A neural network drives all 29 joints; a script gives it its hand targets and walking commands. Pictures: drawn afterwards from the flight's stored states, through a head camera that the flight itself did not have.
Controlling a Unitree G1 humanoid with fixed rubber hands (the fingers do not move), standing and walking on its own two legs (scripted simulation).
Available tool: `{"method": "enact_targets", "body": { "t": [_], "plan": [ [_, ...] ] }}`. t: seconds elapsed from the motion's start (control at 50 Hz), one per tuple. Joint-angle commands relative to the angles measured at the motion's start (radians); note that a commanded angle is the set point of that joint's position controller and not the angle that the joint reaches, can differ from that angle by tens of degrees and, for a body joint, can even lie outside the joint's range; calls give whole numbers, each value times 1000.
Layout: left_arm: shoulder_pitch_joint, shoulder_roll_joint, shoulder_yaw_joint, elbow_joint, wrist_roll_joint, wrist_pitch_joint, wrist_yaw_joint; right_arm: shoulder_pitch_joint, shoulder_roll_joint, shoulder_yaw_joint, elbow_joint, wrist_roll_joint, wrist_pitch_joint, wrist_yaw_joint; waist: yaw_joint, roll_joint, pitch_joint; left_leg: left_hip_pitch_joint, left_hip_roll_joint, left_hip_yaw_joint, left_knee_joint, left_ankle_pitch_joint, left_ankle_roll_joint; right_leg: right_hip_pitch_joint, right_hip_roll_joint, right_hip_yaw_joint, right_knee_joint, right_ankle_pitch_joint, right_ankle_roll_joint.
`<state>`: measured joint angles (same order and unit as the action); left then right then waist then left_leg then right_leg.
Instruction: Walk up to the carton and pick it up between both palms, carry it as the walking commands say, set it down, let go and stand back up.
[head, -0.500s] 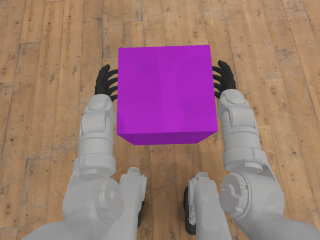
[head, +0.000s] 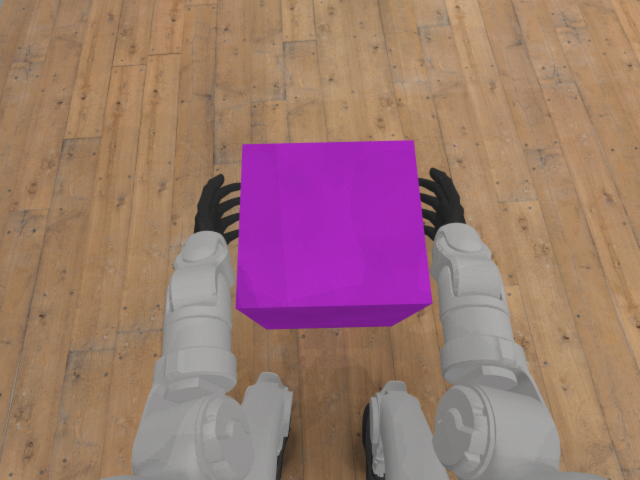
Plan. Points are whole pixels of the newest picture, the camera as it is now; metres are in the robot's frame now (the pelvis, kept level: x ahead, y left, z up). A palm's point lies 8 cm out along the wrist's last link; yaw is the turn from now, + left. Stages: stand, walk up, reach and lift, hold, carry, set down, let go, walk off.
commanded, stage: reach and lift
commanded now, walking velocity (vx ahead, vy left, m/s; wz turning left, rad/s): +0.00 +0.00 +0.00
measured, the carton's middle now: (328, 249) +0.42 +0.02 -0.11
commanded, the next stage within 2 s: none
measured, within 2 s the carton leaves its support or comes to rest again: neither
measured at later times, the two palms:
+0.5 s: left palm (190, 228) +0.38 +0.17 +0.04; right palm (467, 220) +0.41 -0.13 +0.04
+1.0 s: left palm (158, 213) +0.36 +0.17 +0.11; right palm (495, 210) +0.38 -0.12 +0.11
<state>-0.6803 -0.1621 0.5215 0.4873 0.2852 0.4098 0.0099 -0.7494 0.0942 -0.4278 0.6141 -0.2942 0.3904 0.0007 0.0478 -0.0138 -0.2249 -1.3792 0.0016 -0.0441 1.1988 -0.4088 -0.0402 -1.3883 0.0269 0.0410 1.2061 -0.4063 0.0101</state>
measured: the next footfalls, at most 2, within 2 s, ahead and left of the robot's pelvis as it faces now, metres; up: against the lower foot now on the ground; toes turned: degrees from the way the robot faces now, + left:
none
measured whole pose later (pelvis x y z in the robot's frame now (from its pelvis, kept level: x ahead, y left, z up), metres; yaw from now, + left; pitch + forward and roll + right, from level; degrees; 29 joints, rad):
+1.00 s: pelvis +0.03 +0.00 +0.11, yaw +0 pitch +12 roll +0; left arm -0.43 -0.21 0.43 0.40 0.33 0.47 -0.02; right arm -0.47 0.17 -0.38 0.47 -0.35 0.45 0.04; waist 0.06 0.01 -0.07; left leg -0.56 0.01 -0.04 0.56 -0.21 -0.03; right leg -0.57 0.01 0.05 0.58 -0.22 0.01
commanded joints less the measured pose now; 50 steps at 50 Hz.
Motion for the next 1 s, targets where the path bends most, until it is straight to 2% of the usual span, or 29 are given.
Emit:
{"method": "enact_targets", "body": {
  "t": [0.0,0.58,0.98],
  "plan": [
    [-585,-981,-593,97,-167,2,-269,-518,1030,524,76,153,-11,257,10,-23,-705,457,-152,59,-145,246,14,459,136,-34,-176,225,-1],
    [-369,-984,-633,27,-129,15,-299,-314,1018,558,-10,112,0,294,13,-8,-490,824,-119,35,-490,371,17,831,98,-2,-510,341,-12],
    [-217,-983,-658,-3,-138,65,-269,-194,977,590,-78,123,50,287,13,3,-312,1116,-104,17,-693,433,20,1085,80,3,-705,385,-19]
  ]
}}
